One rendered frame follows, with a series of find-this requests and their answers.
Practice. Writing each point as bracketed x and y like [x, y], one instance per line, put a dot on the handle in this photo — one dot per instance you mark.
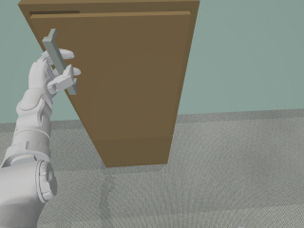
[57, 58]

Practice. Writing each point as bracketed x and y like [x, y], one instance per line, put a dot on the robot left forearm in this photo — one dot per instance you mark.
[30, 141]

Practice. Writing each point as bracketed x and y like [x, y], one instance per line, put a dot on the robot left hand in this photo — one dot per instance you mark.
[42, 77]

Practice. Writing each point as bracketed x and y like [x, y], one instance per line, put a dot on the left robot upper arm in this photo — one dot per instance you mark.
[25, 189]

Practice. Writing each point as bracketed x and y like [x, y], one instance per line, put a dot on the cupboard door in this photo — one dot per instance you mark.
[130, 66]

